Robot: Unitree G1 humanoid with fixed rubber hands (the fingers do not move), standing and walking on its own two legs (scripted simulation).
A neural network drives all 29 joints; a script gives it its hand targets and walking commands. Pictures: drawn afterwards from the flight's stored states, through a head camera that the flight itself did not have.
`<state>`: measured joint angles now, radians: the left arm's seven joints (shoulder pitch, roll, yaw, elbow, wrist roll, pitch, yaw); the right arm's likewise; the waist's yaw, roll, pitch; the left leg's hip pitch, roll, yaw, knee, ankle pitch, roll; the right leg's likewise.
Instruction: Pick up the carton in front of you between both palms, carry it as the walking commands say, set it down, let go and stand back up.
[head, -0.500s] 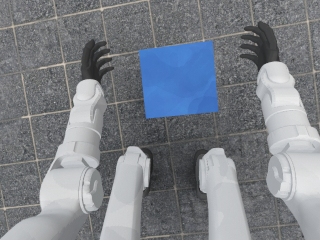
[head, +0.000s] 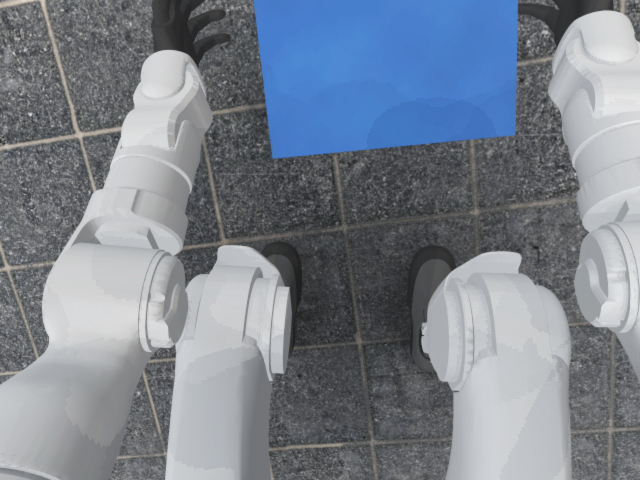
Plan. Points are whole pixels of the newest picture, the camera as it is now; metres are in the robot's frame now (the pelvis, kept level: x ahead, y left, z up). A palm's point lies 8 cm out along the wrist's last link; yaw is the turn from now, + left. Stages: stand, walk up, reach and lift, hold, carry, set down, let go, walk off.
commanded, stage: reach and lift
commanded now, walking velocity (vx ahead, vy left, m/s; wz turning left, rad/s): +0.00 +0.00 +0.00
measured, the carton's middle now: (375, 56) +0.51 -0.03 -0.26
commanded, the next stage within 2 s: none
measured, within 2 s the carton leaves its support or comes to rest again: leaves its support in 0.84 s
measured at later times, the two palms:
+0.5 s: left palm (204, 42) +0.52 +0.14 -0.18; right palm (544, 18) +0.52 -0.18 -0.19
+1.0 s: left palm (194, 34) +0.51 +0.13 -0.12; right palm (573, 14) +0.51 -0.18 -0.13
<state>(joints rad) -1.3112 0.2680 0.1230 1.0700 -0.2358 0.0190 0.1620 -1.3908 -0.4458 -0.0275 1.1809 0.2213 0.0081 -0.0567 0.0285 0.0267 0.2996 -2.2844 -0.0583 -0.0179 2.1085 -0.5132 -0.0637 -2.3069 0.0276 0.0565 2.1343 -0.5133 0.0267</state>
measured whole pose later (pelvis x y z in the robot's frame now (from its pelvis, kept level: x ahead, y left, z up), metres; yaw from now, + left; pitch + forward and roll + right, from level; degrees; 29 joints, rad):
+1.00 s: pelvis +0.01 +0.00 +0.00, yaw -1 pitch +36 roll +1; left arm -1.11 0.13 0.21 0.84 -0.19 0.14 0.23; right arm -1.19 -0.27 -0.03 0.93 0.17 0.18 -0.15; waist 0.00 0.05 0.15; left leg -2.24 -0.11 -0.06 2.16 -0.56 -0.10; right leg -2.26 0.07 0.06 2.17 -0.55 0.06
